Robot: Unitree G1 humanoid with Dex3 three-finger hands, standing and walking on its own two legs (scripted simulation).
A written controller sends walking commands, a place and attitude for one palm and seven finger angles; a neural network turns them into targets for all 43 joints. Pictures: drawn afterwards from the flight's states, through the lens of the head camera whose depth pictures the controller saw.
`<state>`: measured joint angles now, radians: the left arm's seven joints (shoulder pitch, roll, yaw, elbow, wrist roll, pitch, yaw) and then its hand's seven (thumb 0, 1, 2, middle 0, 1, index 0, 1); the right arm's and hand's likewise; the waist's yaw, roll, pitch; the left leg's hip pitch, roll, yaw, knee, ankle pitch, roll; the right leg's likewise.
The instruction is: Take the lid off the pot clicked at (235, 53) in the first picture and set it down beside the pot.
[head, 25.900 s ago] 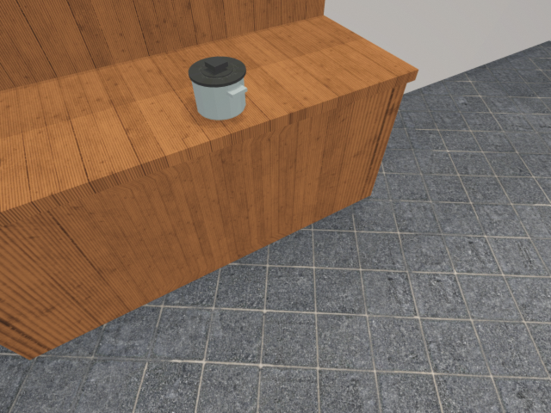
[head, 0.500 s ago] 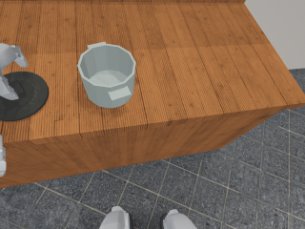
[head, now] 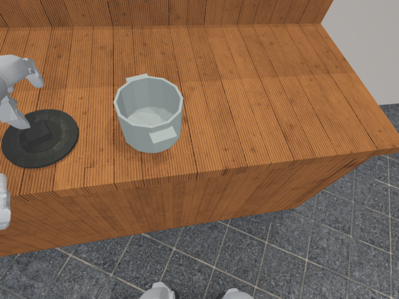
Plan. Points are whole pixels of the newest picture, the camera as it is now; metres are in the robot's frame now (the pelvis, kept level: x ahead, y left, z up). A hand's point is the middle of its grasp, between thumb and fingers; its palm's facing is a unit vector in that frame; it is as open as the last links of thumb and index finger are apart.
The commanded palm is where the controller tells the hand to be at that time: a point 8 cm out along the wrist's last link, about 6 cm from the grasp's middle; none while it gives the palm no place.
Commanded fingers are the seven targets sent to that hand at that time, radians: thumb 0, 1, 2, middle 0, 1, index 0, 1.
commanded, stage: raise the empty hand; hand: left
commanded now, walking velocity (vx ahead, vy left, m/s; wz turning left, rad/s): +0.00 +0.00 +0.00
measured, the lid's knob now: (37, 131) +0.48 +0.34 -0.03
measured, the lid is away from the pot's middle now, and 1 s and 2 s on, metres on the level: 0.25 0.25 0.25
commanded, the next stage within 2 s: draw the hand back to the body in 0.60 s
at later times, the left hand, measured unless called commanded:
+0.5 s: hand out of the picture +0.48 +0.33 +0.13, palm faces -0.39 -0.13 -0.91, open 11.0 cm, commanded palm +0.50 +0.32 +0.20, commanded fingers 0.00 0.00 0.62 -0.34 -0.88 -0.34 -0.88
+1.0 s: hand out of the picture +0.45 +0.32 +0.14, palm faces -0.36 -0.11 -0.93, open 11.0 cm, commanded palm +0.44 +0.31 +0.20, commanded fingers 0.00 0.00 0.62 -0.34 -0.88 -0.34 -0.88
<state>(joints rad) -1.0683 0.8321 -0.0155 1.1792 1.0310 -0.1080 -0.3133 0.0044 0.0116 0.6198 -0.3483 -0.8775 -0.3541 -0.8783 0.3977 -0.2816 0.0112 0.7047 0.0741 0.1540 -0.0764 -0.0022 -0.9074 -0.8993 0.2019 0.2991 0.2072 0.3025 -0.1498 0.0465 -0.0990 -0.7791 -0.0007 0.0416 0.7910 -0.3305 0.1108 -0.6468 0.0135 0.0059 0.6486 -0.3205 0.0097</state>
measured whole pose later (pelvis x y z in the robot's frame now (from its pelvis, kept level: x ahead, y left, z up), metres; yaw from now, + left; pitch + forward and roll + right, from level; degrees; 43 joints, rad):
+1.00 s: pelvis +0.01 -0.01 +0.02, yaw +1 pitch +12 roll -3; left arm -0.93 0.81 0.01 0.99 0.97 -0.12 -0.38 0.00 0.01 0.62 -0.35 -0.88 -0.35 -0.88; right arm 0.34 -0.29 0.00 0.67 0.08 0.17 -0.05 0.00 -0.91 -0.90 0.20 0.30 0.21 0.30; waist -0.10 0.05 -0.07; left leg -0.56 -0.03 0.05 0.61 -0.27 0.11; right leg -0.44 -0.01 0.01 0.50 -0.27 0.02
